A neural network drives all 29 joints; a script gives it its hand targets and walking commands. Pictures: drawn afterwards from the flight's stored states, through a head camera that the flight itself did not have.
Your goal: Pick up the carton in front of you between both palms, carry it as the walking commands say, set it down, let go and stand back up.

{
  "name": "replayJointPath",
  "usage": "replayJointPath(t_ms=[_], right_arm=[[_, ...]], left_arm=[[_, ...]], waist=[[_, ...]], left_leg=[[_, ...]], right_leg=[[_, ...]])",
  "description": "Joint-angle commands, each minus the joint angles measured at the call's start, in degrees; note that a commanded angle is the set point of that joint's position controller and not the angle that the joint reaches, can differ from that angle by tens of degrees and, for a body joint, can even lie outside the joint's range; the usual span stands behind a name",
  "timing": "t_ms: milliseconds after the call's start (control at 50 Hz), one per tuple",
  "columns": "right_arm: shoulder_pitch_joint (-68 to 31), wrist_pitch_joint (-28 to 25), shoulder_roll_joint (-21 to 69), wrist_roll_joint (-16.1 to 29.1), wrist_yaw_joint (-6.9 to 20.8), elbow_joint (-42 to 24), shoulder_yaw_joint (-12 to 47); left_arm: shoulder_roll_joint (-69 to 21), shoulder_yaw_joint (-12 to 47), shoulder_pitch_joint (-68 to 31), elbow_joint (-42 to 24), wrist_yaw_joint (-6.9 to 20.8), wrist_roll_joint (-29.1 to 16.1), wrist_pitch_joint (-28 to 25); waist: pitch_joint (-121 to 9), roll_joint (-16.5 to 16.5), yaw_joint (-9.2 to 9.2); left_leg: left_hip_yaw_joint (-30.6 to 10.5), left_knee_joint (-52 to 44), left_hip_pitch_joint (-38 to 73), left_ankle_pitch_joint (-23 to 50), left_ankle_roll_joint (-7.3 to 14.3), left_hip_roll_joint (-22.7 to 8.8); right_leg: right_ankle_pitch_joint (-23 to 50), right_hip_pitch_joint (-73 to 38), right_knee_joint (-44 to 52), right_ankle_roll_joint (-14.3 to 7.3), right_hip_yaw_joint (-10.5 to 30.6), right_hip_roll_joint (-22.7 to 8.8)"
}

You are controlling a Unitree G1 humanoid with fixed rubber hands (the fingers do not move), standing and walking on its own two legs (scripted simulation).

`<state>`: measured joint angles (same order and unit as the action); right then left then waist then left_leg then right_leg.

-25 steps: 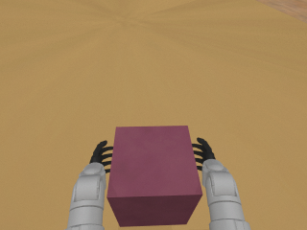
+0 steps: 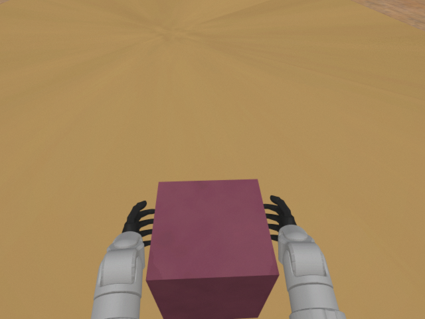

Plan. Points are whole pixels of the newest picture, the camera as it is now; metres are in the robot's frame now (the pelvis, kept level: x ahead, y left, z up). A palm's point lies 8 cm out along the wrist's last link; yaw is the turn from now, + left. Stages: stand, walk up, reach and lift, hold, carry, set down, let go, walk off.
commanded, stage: carry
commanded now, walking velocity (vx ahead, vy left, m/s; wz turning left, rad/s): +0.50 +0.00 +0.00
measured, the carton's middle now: (210, 252) +0.30 +0.00 -0.05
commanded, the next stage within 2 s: none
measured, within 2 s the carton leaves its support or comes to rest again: neither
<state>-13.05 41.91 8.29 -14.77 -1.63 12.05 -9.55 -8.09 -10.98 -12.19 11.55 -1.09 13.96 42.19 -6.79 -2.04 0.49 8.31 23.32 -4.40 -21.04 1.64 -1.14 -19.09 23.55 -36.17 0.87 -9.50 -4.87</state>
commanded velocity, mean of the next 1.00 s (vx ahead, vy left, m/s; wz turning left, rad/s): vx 0.19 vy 0.00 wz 0.00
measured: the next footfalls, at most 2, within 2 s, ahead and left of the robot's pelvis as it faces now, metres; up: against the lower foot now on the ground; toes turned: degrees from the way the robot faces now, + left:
left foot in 0.48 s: +0.38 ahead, +0.12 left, +0.00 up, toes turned +7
right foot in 0.84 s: +0.45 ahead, -0.10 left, +0.00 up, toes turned +18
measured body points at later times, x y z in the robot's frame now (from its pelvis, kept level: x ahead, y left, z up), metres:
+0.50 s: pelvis +0.23 +0.02 -0.01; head +0.22 +0.03 +0.44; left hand +0.53 +0.17 +0.02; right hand +0.53 -0.14 +0.03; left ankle +0.34 +0.12 -0.74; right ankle +0.07 -0.12 -0.74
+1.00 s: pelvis +0.40 +0.02 +0.00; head +0.39 +0.01 +0.45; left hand +0.72 +0.16 +0.04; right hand +0.71 -0.14 +0.04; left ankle +0.33 +0.12 -0.74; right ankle +0.41 -0.09 -0.74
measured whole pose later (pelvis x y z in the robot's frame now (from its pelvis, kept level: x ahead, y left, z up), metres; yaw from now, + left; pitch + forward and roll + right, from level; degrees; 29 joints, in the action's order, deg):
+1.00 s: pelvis +0.40 +0.02 +0.00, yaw +0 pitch +3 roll -1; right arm -14.2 41.4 8.5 -14.3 -1.7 9.8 -11.0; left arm -8.6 -11.1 -14.5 10.5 -1.1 14.4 41.1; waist -6.3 -1.9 0.5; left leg 10.8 27.7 -10.0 -20.3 -0.1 -4.0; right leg -13.0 17.0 -27.3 -0.8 -10.7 -2.9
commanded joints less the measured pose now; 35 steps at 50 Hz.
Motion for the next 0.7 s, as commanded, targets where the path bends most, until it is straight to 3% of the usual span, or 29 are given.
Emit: replayJointPath(t_ms=[0,40,60,80,100,120,140,160,180,220,280,400,420,460,480,500,520,540,580,620,680], right_arm=[[-28.4,-2.6,51.5,15.1,13.2,-4.7,31.2],[-26.1,-2.1,51.4,14.5,12.9,-4.2,31.0],[-25.4,-1.8,50.9,14.3,12.9,-3.8,30.7],[-25.7,-1.4,51.2,14.4,13.2,-4.1,31.0],[-25.9,-1.5,50.8,14.3,13.5,-4.0,30.9],[-26.1,-1.8,51.0,14.8,13.6,-4.3,31.5],[-26.0,-2.2,51.6,14.8,13.7,-4.5,31.7],[-25.6,-2.7,52.4,14.9,13.7,-4.9,31.9],[-25.8,-3.3,52.7,15.3,13.7,-5.7,32.2],[-26.9,-3.8,53.0,16.3,13.4,-8.6,34.3],[-25.8,-3.0,51.6,16.8,12.4,-11.5,36.1],[-21.6,-1.1,46.7,14.4,11.6,-8.9,31.8],[-21.6,-1.1,46.6,14.1,11.7,-7.7,30.8],[-21.2,-1.3,47.1,13.8,12.1,-5.7,29.4],[-20.6,-1.3,47.4,13.7,12.3,-4.6,28.8],[-20.1,-1.6,47.5,12.9,12.5,-3.5,27.4],[-19.3,-2.2,48.9,13.2,12.8,-2.7,27.6],[-19.9,-3.1,49.7,13.8,13.2,-2.7,27.8],[-20.0,-5.2,51.6,14.7,13.6,-3.1,29.4],[-21.8,-7.5,52.6,15.8,13.8,-4.8,31.6],[-21.9,-9.2,52.5,17.0,14.0,-6.6,33.6]], left_arm=[[-52.0,31.8,-31.3,-4.6,13.2,-15.2,-3.4],[-52.0,31.1,-28.3,-3.7,13.1,-14.7,-3.0],[-51.6,30.2,-26.1,-2.7,13.1,-13.9,-2.6],[-50.6,28.4,-23.7,-1.6,12.9,-12.4,-2.4],[-50.4,28.1,-22.7,-0.8,12.9,-11.5,-2.4],[-50.6,28.7,-23.3,-1.6,13.0,-12.2,-2.7],[-51.3,29.7,-24.6,-3.0,13.0,-12.9,-3.1],[-51.7,31.1,-26.3,-5.2,13.0,-13.9,-3.5],[-52.2,32.9,-28.4,-7.3,12.9,-15.1,-3.9],[-52.6,35.8,-30.7,-10.6,12.9,-17.2,-4.4],[-51.2,37.6,-29.3,-12.9,12.3,-18.0,-3.6],[-46.2,31.8,-21.5,-8.3,11.2,-13.3,-1.5],[-46.2,30.9,-21.6,-7.4,11.2,-12.8,-1.5],[-47.0,30.9,-22.5,-6.8,11.3,-12.7,-1.4],[-46.9,31.0,-23.2,-6.7,11.4,-12.7,-1.3],[-47.9,31.6,-23.5,-5.9,11.5,-12.8,-1.3],[-48.6,32.5,-23.3,-5.8,11.8,-13.1,-1.8],[-50.3,33.8,-23.8,-6.0,12.1,-13.9,-2.6],[-52.2,35.6,-24.7,-6.6,12.4,-14.8,-4.7],[-53.2,37.3,-24.7,-8.1,12.3,-15.4,-6.8],[-53.5,39.2,-22.9,-9.3,11.6,-15.4,-8.5]], waist=[[-5.8,-3.8,0.95],[-11.0,-2.3,-0.19],[-15.1,0.5,-1.31],[-18.4,13.6,-2.4],[-14.7,18.3,-2.51],[-13.6,11.9,-2.19],[-13.2,6.7,-1.98],[-12.9,3.5,-1.62],[-11.7,3.7,-1.45],[-10.9,7.3,-1.52],[-9.7,9.1,-1.55],[-6.5,11.8,-2.18],[-6.3,11.6,-1.96],[-10.0,6.7,-0.39],[-14.0,-0.1,0.89],[-17.4,-12.8,0.92],[-17.2,-14.7,0.72],[-17.1,-10.7,0.6],[-17.5,-3.7,0.35],[-17.7,-4.8,0.14],[-19.6,-6.0,-0.07]], left_leg=[[-12.4,-8.2,11.2,18.0,7.0,-14.8],[-4.1,2.0,3.8,24.2,3.2,-10.6],[-0.5,11.4,-6.3,24.6,0.8,-8.6],[2.7,25.8,-21.3,12.6,-2.3,-3.9],[-0.5,32.6,-34.6,-8.5,-2.3,0.5],[-5.7,38.2,-36.8,-10.6,-1.0,-2.8],[-6.9,39.1,-37.1,-9.5,-0.3,-4.4],[-7.5,36.1,-36.3,-6.4,-0.1,-5.7],[-6.8,31.2,-34.3,-2.7,-0.3,-6.2],[-3.9,24.9,-31.1,3.1,-1.2,-5.1],[-1.5,16.4,-29.5,9.1,-2.1,-4.7],[3.8,5.6,-22.8,15.6,-1.8,-2.5],[4.8,3.7,-19.5,16.0,-1.8,-1.7],[6.7,-0.5,-2.7,17.4,-1.0,0.0],[-4.8,-2.1,7.4,23.1,0.1,-9.2],[-24.5,-4.1,17.3,31.5,7.7,-22.3],[-28.0,-5.2,18.6,42.7,11.3,-24.4],[-23.1,-4.4,16.5,50.9,11.0,-23.6],[-14.5,-4.2,12.8,50.5,7.4,-20.6],[-7.8,-5.1,9.5,50.1,4.6,-17.1],[-3.5,-4.2,8.8,48.9,5.3,-15.7]], right_leg=[[-0.9,6.6,4.6,-0.1,-2.3,1.8],[6.7,-13.0,14.8,-1.4,-4.6,4.1],[6.3,-28.4,16.5,-3.4,1.5,0.1],[4.8,-38.6,20.4,-9.3,23.2,-13.4],[13.6,-42.4,23.1,-14.1,35.1,-19.5],[16.6,-39.9,22.3,-15.1,33.5,-20.9],[16.8,-37.3,22.1,-14.1,29.6,-20.0],[11.4,-34.9,23.7,-12.0,26.0,-19.0],[7.3,-31.6,26.1,-10.0,21.5,-17.0],[5.5,-28.8,28.8,-8.4,15.2,-14.1],[7.7,-28.2,29.4,-8.2,10.5,-12.3],[17.7,-26.8,24.2,-6.2,3.3,-9.8],[19.9,-25.7,20.6,-5.2,1.7,-9.3],[27.6,-18.1,5.4,-1.6,-3.6,-5.7],[15.0,-10.3,-7.4,1.7,-3.7,-3.6],[0.6,2.8,-20.8,3.8,-2.1,2.6],[-12.6,9.3,-28.1,3.0,3.0,3.5],[-13.6,9.9,-31.0,1.7,6.0,1.9],[-9.4,8.7,-22.7,0.0,8.2,-1.4],[-5.7,2.6,-9.9,0.0,6.2,0.0],[-1.2,-2.7,0.1,0.2,3.5,1.9]])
